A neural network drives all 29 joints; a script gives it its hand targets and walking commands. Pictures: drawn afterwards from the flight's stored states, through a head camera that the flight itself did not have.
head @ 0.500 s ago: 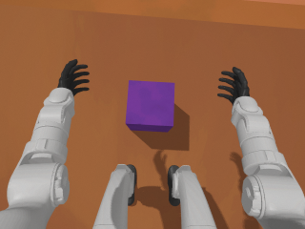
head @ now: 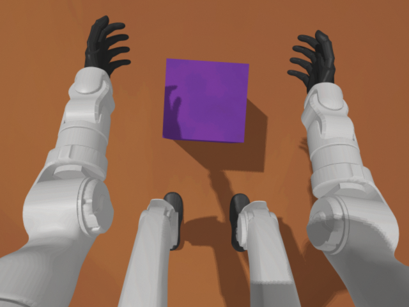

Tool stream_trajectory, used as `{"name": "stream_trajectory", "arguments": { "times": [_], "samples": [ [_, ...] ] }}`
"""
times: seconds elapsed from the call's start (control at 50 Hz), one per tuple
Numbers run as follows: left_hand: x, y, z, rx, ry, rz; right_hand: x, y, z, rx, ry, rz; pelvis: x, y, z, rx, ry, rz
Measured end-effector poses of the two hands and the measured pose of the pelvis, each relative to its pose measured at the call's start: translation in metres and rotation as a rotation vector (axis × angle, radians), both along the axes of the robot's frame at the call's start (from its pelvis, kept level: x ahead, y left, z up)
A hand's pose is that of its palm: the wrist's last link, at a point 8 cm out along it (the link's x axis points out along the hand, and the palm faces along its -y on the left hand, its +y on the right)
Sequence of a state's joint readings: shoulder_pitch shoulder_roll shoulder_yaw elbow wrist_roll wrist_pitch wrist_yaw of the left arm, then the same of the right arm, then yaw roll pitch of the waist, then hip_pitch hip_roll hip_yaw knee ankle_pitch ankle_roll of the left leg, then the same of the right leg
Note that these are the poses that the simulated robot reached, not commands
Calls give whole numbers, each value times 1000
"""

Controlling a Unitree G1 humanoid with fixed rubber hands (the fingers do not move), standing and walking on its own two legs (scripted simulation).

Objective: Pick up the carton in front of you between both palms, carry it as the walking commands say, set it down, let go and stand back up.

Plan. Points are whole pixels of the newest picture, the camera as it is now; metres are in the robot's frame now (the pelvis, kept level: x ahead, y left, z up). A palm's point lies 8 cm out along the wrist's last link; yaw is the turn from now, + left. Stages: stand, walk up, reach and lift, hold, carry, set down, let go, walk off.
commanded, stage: reach and lift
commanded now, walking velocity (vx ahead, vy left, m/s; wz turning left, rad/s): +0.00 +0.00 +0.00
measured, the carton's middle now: (204, 108) +0.49 +0.01 -0.47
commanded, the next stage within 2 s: none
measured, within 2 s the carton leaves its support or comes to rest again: leaves its support in 1.46 s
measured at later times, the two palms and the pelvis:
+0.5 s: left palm (135, 98) +0.49 +0.19 -0.35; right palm (277, 105) +0.49 -0.18 -0.35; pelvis -0.06 -0.01 -0.19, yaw +0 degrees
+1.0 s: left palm (143, 97) +0.50 +0.18 -0.40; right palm (268, 105) +0.50 -0.16 -0.40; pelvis -0.04 -0.01 -0.22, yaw +0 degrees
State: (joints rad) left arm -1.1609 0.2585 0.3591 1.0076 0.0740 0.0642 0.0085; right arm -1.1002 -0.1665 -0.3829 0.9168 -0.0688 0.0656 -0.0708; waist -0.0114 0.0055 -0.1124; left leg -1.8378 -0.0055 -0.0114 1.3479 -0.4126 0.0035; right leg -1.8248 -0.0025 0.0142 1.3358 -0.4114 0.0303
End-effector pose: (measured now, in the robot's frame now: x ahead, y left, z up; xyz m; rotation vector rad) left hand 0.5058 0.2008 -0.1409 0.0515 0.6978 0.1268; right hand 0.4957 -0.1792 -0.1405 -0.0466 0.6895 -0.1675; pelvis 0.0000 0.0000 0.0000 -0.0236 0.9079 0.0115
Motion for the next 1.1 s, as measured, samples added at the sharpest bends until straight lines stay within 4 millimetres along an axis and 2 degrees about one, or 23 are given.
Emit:
{"name": "stream_trajectory", "arguments": {
  "times": [0.08,0.18,0.26,0.34,0.48,0.64,0.72,0.84,0.96,1.1],
  "samples": [
    [-9,2,-50,4,10,19,-5,-2,-50,-4,12,9,-2,-3,-37,-1,34,3],
    [-16,9,-106,21,-2,26,-8,-2,-106,-3,2,19,-13,-7,-86,1,19,3],
    [-16,9,-138,19,-20,18,-11,-5,-139,-2,-6,12,-26,-10,-124,1,-31,3],
    [-13,4,-162,16,-22,14,-10,-4,-164,4,-7,5,-40,-11,-155,0,-95,2],
    [-12,-6,-206,6,26,11,-8,3,-206,17,33,14,-56,-11,-190,0,-185,-3],
    [-10,-7,-260,10,47,3,-8,4,-260,14,61,13,-57,-8,-216,-2,-243,-6],
    [-7,-9,-269,14,38,-5,-6,5,-269,14,48,13,-52,-6,-223,-3,-276,-3],
    [5,-14,-260,1,12,-10,6,10,-260,13,24,22,-45,-5,-227,-5,-267,0],
    [0,-18,-257,-9,25,-14,2,15,-257,19,44,31,-42,-6,-225,-5,-234,3],
    [-5,-26,-257,-12,23,-37,-2,23,-256,31,36,48,-48,-7,-221,-3,-238,2]
  ]
}}
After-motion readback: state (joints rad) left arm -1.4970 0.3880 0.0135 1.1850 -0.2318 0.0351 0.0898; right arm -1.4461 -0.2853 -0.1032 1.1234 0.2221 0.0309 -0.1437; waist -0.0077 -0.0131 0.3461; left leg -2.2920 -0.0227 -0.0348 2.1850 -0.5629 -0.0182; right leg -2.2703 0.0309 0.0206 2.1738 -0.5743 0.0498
